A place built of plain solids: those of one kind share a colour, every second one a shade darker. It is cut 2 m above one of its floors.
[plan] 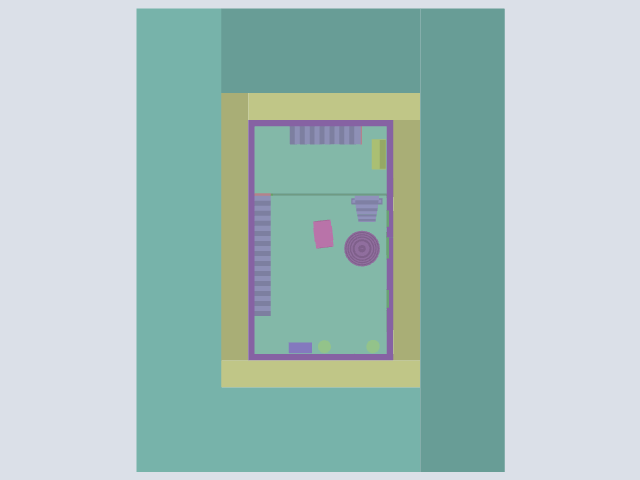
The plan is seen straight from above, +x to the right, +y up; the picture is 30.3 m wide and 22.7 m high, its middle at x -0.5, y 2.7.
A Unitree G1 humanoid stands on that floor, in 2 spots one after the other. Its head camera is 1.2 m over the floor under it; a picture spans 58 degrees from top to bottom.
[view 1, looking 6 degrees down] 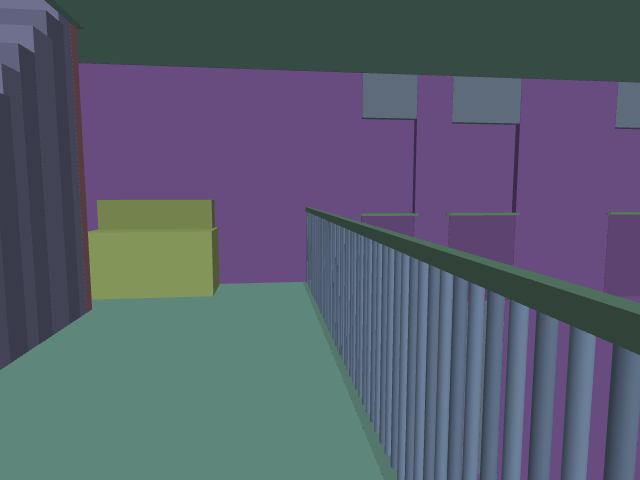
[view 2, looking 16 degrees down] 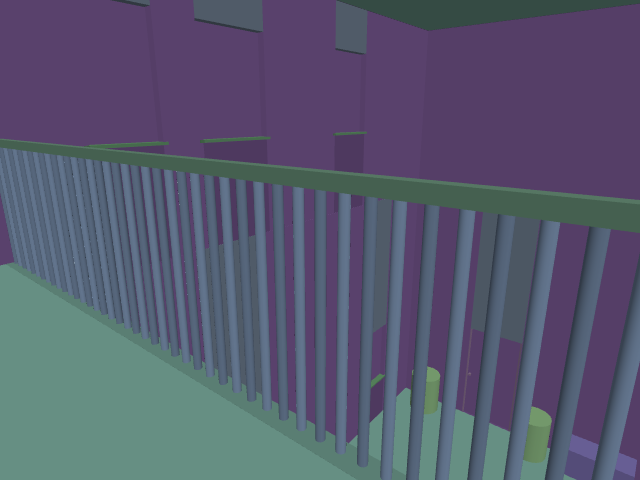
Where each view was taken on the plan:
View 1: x -3.21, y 5.39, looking -7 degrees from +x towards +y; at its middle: bar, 4.41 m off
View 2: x -1.56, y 5.92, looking -51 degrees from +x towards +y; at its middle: bar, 1.43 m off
